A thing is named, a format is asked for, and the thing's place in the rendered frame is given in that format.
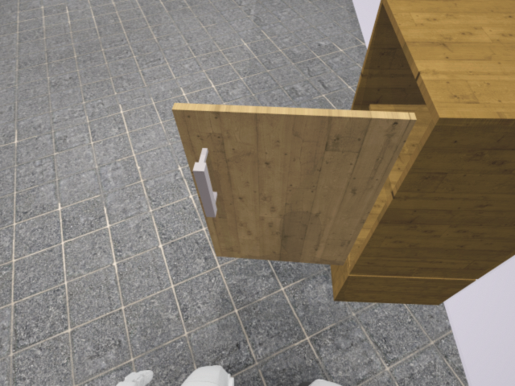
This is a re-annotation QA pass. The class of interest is robot left thigh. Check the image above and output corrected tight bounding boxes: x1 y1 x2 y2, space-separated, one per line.
181 366 234 386

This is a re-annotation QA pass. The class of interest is handle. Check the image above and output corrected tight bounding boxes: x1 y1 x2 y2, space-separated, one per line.
193 148 217 217

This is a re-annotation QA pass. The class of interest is cupboard door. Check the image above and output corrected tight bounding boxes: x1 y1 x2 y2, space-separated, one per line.
172 103 417 265

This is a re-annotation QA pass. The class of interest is left robot hand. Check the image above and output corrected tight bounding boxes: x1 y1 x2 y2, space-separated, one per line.
116 370 153 386

